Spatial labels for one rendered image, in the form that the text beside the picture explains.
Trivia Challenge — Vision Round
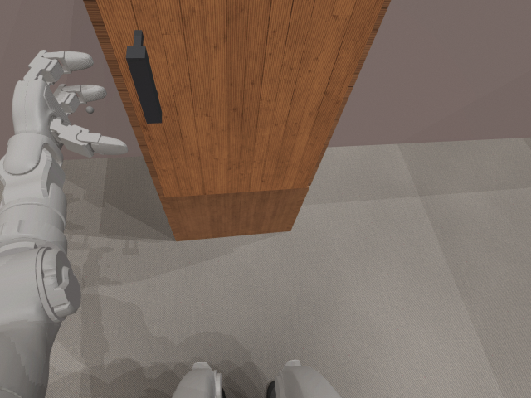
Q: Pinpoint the handle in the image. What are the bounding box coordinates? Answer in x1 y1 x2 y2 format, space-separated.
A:
126 30 162 124

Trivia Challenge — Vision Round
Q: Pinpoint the cupboard door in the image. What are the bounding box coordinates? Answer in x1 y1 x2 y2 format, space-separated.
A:
96 0 384 197

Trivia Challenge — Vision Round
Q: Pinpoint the left robot hand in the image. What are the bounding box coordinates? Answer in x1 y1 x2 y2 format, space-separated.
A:
12 50 128 158

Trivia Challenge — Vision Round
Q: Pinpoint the left robot forearm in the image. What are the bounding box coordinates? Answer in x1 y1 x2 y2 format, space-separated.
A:
0 133 67 257

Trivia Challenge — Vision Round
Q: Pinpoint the left robot upper arm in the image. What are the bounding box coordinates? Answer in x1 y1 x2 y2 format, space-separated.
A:
0 247 81 398

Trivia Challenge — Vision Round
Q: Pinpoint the robot right shin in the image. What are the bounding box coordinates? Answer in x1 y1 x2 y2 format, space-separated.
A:
276 360 301 398

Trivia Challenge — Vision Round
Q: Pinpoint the robot left shin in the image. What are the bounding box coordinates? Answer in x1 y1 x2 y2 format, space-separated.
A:
192 362 211 371

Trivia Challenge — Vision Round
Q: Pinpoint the robot shin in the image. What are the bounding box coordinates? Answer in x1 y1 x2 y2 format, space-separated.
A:
276 360 301 398
192 362 211 371

